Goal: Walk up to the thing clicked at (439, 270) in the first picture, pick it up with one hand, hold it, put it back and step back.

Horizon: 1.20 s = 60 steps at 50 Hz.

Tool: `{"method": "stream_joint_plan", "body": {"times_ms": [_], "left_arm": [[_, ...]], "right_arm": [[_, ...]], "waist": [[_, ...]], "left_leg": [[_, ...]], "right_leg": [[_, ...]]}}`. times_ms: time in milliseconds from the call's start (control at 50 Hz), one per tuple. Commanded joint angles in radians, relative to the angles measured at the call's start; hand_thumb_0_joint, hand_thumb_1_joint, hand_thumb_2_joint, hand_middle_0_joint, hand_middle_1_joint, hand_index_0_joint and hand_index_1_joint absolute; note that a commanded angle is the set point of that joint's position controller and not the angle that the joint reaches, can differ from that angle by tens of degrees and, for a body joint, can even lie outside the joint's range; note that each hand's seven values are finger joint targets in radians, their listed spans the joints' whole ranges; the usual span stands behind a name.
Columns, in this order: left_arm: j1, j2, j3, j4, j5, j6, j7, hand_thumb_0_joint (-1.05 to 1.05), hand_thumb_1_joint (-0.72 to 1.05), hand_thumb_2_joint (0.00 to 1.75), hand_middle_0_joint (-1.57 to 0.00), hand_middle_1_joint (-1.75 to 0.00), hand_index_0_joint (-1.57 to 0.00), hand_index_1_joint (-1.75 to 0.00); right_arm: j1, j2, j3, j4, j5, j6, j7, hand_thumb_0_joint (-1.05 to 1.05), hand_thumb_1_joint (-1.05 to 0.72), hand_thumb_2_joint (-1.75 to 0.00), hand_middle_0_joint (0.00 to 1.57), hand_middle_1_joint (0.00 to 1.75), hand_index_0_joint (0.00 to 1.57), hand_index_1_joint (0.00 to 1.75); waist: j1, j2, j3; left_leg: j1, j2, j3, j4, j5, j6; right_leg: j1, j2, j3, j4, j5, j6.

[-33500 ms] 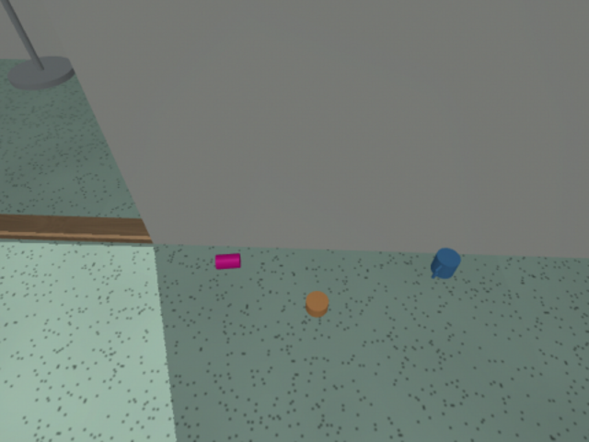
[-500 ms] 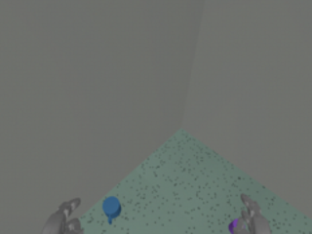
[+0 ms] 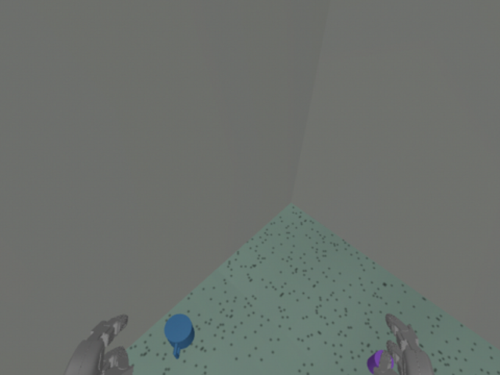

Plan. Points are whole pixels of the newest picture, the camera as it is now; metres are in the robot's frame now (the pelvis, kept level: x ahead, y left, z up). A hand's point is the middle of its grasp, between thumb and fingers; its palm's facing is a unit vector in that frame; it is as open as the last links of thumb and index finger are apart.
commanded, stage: home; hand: left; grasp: from above
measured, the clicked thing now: (179, 336) +0.38 +0.23 -0.67
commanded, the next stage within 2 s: stand in 0.46 s
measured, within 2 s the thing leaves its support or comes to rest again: neither
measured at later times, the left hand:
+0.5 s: hand out of the picture +0.16 +0.18 -0.05, palm faces +0.05 -0.98 -0.21, open 7.4 cm
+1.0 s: hand out of the picture +0.07 +0.24 -0.10, palm faces +0.04 -0.94 -0.33, open 7.4 cm
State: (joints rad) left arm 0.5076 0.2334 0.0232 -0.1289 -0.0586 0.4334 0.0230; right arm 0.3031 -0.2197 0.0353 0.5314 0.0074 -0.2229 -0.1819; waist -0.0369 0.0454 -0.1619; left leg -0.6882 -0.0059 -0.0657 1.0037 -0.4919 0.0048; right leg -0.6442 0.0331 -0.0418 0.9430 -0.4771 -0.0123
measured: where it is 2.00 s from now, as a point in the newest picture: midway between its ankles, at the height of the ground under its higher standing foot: outside the picture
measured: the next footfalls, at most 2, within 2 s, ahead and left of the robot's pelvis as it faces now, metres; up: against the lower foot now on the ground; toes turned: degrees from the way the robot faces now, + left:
none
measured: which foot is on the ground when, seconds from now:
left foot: down 0.00-1.00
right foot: down 0.00-1.00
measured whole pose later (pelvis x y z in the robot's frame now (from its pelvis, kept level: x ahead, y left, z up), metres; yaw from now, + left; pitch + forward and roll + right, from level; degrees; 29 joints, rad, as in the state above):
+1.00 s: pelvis -0.01 +0.01 +0.05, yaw +0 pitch -3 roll +0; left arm 0.22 0.28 0.04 0.91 0.04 0.03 0.04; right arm 0.19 -0.28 -0.04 0.97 -0.05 -0.01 -0.03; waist 0.02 0.00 0.04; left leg -0.24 -0.04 -0.03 0.58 -0.30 0.03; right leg -0.22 -0.01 0.00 0.57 -0.31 0.01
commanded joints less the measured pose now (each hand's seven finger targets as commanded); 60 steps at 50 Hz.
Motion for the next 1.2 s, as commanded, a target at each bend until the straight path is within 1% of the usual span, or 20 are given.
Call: {"method": "stream_joint_plan", "body": {"times_ms": [0,40,100,160,220,320,380,480,500,520,540,560,580,600,620,640,680,820,920,1180], "left_arm": [[0.021,0.064,0.037,-0.124,0.001,-0.051,0.003,0.00,0.90,0.90,-0.20,-0.30,-0.20,-0.30],[-0.032,0.125,0.082,-0.215,0.002,-0.057,0.009,0.00,0.90,0.90,-0.20,-0.30,-0.20,-0.30],[-0.037,0.126,0.073,-0.217,0.009,-0.061,0.010,0.00,0.90,0.90,-0.20,-0.30,-0.20,-0.30],[0.005,0.079,0.047,-0.135,0.005,-0.048,0.004,0.00,0.90,0.90,-0.20,-0.30,-0.20,-0.30],[-0.036,0.132,0.082,-0.234,0.001,-0.054,0.008,0.00,0.90,0.90,-0.20,-0.30,-0.20,-0.30],[0.026,0.065,0.036,-0.126,0.002,-0.044,0.003,0.00,0.90,0.90,-0.20,-0.30,-0.20,-0.30],[-0.048,0.126,0.080,-0.207,0.004,-0.052,0.008,0.00,0.90,0.90,-0.20,-0.30,-0.20,-0.30],[-0.010,0.098,0.056,-0.176,0.005,-0.049,0.006,0.00,0.90,0.90,-0.20,-0.30,-0.20,-0.30],[-0.044,0.128,0.080,-0.238,0.001,-0.054,0.010,0.00,0.90,0.90,-0.20,-0.30,-0.20,-0.30],[-0.014,0.116,0.072,-0.196,0.005,-0.050,0.011,0.00,0.90,0.90,-0.20,-0.30,-0.20,-0.30],[-0.313,0.187,0.062,0.154,0.132,-0.253,0.043,0.00,0.90,0.90,-0.20,-0.30,-0.20,-0.30],[-0.235,0.203,0.081,0.331,0.127,-0.320,0.037,0.00,0.90,0.90,-0.20,-0.30,-0.20,-0.30],[-0.233,0.210,0.081,0.379,0.129,-0.353,0.032,0.00,0.90,0.90,-0.20,-0.30,-0.20,-0.30],[-0.259,0.198,0.070,0.403,0.128,-0.370,0.023,0.00,0.90,0.90,-0.20,-0.30,-0.20,-0.30],[-0.263,0.198,0.063,0.446,0.126,-0.385,0.018,0.00,0.90,0.90,-0.20,-0.30,-0.20,-0.30],[-0.277,0.210,0.063,0.486,0.124,-0.396,0.016,0.00,0.90,0.90,-0.20,-0.30,-0.20,-0.30],[-0.290,0.209,0.073,0.569,0.113,-0.404,0.014,0.00,0.90,0.90,-0.20,-0.30,-0.20,-0.30],[-0.334,0.185,0.065,0.814,0.100,-0.437,0.020,0.00,0.90,0.90,-0.20,-0.30,-0.20,-0.30],[-0.355,0.203,0.063,0.949,0.094,-0.446,0.022,0.00,0.90,0.90,-0.20,-0.30,-0.20,-0.30],[-0.359,0.229,0.050,1.155,0.088,-0.449,0.025,0.00,0.90,0.90,-0.20,-0.30,-0.20,-0.30]], "right_arm": [[-0.056,-0.125,-0.052,-0.154,0.003,-0.064,-0.009,0.00,-0.90,-0.90,0.20,0.30,0.20,0.30],[-0.055,-0.130,-0.058,-0.158,0.004,-0.060,-0.011,0.00,-0.90,-0.90,0.20,0.30,0.20,0.30],[-0.062,-0.133,-0.058,-0.162,0.004,-0.058,-0.008,0.00,-0.90,-0.90,0.20,0.30,0.20,0.30],[-0.066,-0.120,-0.050,-0.162,0.004,-0.055,-0.007,0.00,-0.90,-0.90,0.20,0.30,0.20,0.30],[-0.065,-0.136,-0.061,-0.178,0.007,-0.053,-0.006,0.00,-0.90,-0.90,0.20,0.30,0.20,0.30],[-0.056,-0.123,-0.053,-0.164,0.006,-0.052,-0.004,0.00,-0.90,-0.90,0.20,0.30,0.20,0.30],[-0.061,-0.128,-0.057,-0.167,0.006,-0.049,-0.005,0.00,-0.90,-0.90,0.20,0.30,0.20,0.30],[-0.066,-0.125,-0.055,-0.174,0.008,-0.053,-0.007,0.00,-0.90,-0.90,0.20,0.30,0.20,0.30],[-0.065,-0.125,-0.055,-0.173,0.008,-0.052,-0.007,0.00,-0.90,-0.90,0.20,0.30,0.20,0.30],[-0.064,-0.125,-0.055,-0.168,0.007,-0.051,-0.008,0.00,-0.90,-0.90,0.20,0.30,0.20,0.30],[-0.139,-0.228,-0.100,0.086,-0.117,0.051,0.052,0.00,-0.90,-0.90,0.20,0.30,0.20,0.30],[-0.146,-0.232,-0.113,0.099,-0.118,0.089,0.080,0.00,-0.90,-0.90,0.20,0.30,0.20,0.30],[-0.133,-0.227,-0.110,0.094,-0.120,0.106,0.095,0.00,-0.90,-0.90,0.20,0.30,0.20,0.30],[-0.113,-0.225,-0.104,0.094,-0.126,0.118,0.108,0.00,-0.90,-0.90,0.20,0.30,0.20,0.30],[-0.123,-0.207,-0.095,0.107,-0.107,0.122,0.125,0.00,-0.90,-0.90,0.20,0.30,0.20,0.30],[-0.123,-0.195,-0.098,0.135,-0.077,0.124,0.143,0.00,-0.90,-0.90,0.20,0.30,0.20,0.30],[-0.153,-0.204,-0.108,0.161,-0.060,0.134,0.156,0.00,-0.90,-0.90,0.20,0.30,0.20,0.30],[-0.161,-0.218,-0.113,0.273,-0.060,0.161,0.156,0.00,-0.90,-0.90,0.20,0.30,0.20,0.30],[-0.163,-0.223,-0.109,0.345,-0.051,0.180,0.147,0.00,-0.90,-0.90,0.20,0.30,0.20,0.30],[-0.179,-0.254,-0.105,0.477,-0.036,0.193,0.142,0.00,-0.90,-0.90,0.20,0.30,0.20,0.30]], "waist": [[-0.011,-0.013,-0.089],[0.002,0.015,-0.116],[-0.001,0.015,-0.074],[-0.003,-0.006,-0.042],[-0.001,-0.003,-0.108],[-0.012,-0.019,-0.075],[-0.005,-0.011,-0.072],[-0.008,-0.016,-0.064],[0.002,0.002,-0.082],[-0.001,-0.003,-0.062],[0.068,-0.071,0.149],[0.063,-0.134,0.067],[0.043,-0.143,0.046],[0.023,-0.081,0.070],[0.045,-0.030,0.046],[0.057,-0.030,0.034],[0.066,-0.092,0.035],[0.070,-0.007,0.085],[0.052,-0.045,0.142],[0.057,-0.036,0.187]], "left_leg": [[0.105,0.000,0.009,-0.146,0.277,0.015],[0.116,-0.001,0.010,-0.143,0.293,0.014],[0.104,0.002,0.004,-0.159,0.264,0.013],[0.081,0.002,0.001,-0.163,0.216,0.014],[0.103,-0.004,0.011,-0.145,0.255,0.018],[0.097,-0.004,0.011,-0.137,0.287,0.017],[0.085,-0.004,0.012,-0.141,0.231,0.019],[0.082,-0.007,0.015,-0.151,0.190,0.021],[0.083,-0.008,0.015,-0.149,0.193,0.020],[0.079,-0.008,0.017,-0.149,0.189,0.019],[0.113,0.038,-0.041,-0.234,0.372,0.054],[0.186,0.026,-0.002,-0.230,0.364,0.065],[0.237,0.020,0.008,-0.231,0.357,0.064],[0.235,0.021,-0.020,-0.265,0.331,0.060],[0.268,0.023,-0.035,-0.290,0.325,0.063],[0.291,0.024,-0.034,-0.314,0.302,0.063],[0.337,0.021,-0.024,-0.321,0.303,0.055],[0.406,0.071,-0.097,-0.478,0.385,0.057],[0.451,0.064,-0.083,-0.550,0.373,0.043],[0.552,0.090,-0.094,-0.701,0.379,0.033]], "right_leg": [[0.053,0.002,-0.001,-0.143,0.248,0.000],[0.066,-0.001,0.000,-0.142,0.266,-0.001],[0.050,0.002,-0.004,-0.143,0.234,-0.002],[0.032,0.003,-0.008,-0.154,0.195,0.002],[0.064,-0.001,0.000,-0.155,0.238,0.003],[0.055,-0.001,-0.001,-0.145,0.267,0.002],[0.044,-0.002,0.000,-0.159,0.221,0.006],[0.040,-0.003,0.001,-0.168,0.181,0.006],[0.050,-0.003,0.002,-0.169,0.184,0.005],[0.043,-0.004,0.001,-0.168,0.180,0.005],[0.227,-0.084,0.102,-0.215,0.194,-0.042],[0.247,-0.107,0.173,-0.261,0.215,-0.070],[0.228,-0.125,0.207,-0.278,0.225,-0.084],[0.210,-0.101,0.197,-0.276,0.210,-0.077],[0.276,-0.107,0.172,-0.263,0.236,-0.064],[0.305,-0.115,0.162,-0.269,0.254,-0.051],[0.291,-0.123,0.177,-0.317,0.243,-0.049],[0.393,-0.099,0.118,-0.369,0.314,-0.015],[0.445,-0.119,0.137,-0.479,0.335,-0.021],[0.534,-0.129,0.122,-0.613,0.348,0.004]]}}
